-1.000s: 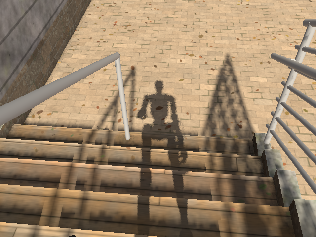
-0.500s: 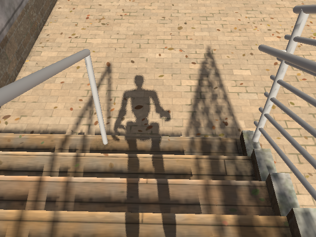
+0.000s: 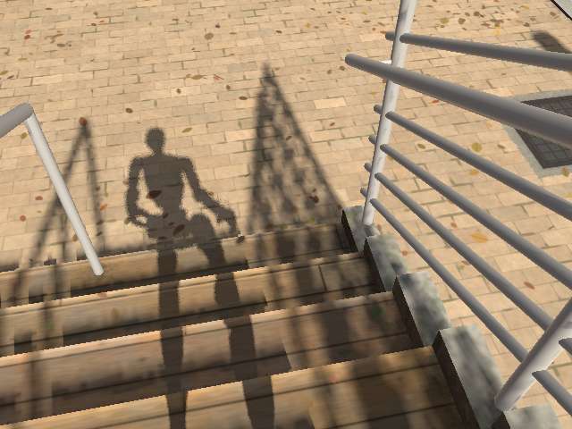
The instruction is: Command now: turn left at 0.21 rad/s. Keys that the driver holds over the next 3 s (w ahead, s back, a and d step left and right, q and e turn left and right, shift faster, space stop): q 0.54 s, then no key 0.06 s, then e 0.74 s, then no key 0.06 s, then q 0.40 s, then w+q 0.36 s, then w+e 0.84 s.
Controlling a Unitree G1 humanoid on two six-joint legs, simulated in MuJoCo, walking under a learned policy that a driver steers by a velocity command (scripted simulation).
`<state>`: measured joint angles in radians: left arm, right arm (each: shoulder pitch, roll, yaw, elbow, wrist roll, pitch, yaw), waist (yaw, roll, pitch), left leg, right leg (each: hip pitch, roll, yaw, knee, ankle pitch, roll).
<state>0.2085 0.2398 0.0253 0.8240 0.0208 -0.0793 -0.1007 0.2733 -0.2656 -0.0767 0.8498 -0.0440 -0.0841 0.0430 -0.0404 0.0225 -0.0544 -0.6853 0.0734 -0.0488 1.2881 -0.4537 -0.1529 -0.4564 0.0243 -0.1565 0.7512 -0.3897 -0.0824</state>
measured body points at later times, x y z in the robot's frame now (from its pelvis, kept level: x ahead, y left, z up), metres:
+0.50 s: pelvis -0.05 +0.07 +0.03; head -0.03 +0.09 +0.48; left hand +0.01 +0.39 -0.07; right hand +0.10 -0.16 -0.10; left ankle -0.09 +0.14 -0.71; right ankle +0.01 -0.05 -0.59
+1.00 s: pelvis -0.05 +0.05 +0.02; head -0.04 +0.04 +0.46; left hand -0.04 +0.31 -0.11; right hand +0.15 -0.17 -0.09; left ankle -0.09 +0.14 -0.71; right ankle -0.02 -0.05 -0.69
